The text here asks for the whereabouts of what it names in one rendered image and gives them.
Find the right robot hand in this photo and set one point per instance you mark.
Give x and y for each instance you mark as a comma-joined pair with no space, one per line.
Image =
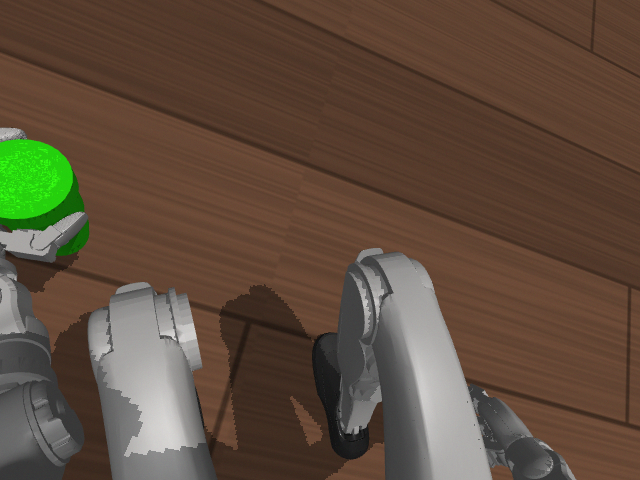
499,425

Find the left robot arm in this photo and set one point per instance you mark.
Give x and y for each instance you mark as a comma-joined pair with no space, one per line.
39,432

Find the cup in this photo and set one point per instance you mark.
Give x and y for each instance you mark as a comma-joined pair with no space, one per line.
38,188

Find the right robot arm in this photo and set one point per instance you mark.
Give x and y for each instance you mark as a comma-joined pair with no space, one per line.
530,458

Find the left robot hand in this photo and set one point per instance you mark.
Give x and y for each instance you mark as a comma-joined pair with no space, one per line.
36,244

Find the right robot foot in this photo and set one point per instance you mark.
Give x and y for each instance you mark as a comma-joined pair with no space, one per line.
327,377

